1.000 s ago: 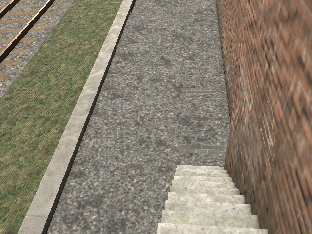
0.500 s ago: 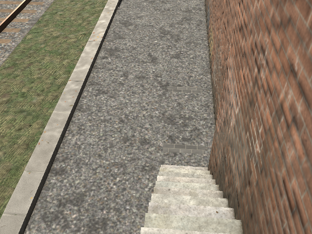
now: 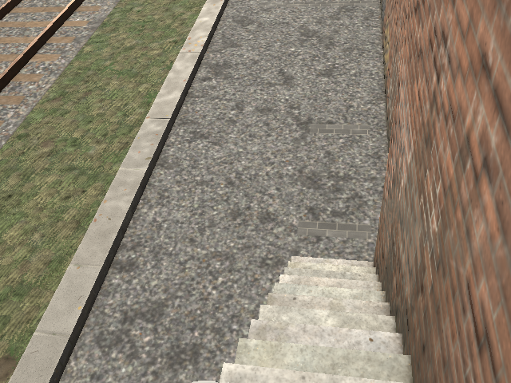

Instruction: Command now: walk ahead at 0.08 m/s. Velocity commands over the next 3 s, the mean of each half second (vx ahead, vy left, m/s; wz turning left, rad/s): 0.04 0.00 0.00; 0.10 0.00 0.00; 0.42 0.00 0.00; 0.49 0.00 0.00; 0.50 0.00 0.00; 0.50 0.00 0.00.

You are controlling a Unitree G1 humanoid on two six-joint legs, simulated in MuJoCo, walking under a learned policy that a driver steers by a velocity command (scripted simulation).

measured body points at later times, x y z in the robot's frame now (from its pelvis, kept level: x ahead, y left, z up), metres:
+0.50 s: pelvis +0.06 -0.04 +0.01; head +0.06 -0.05 +0.46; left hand +0.12 +0.19 -0.11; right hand +0.19 -0.27 -0.12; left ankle +0.07 +0.14 -0.69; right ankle +0.04 -0.06 -0.71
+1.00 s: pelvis +0.10 +0.03 +0.01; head +0.10 +0.04 +0.46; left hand +0.14 +0.27 -0.12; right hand +0.14 -0.21 -0.13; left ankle +0.07 +0.14 -0.71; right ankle +0.04 -0.05 -0.71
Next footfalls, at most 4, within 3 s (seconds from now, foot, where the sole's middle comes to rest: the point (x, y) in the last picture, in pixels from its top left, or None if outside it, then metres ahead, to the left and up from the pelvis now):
0.44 left None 0.11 0.14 -0.75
1.76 right None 0.52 -0.10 -1.17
2.06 left None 0.77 0.05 -1.40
2.48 right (359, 376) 0.96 -0.25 -1.61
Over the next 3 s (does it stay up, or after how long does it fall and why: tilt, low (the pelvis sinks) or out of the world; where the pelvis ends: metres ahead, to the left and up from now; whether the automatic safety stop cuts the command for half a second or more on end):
stays up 1.12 -0.16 -1.04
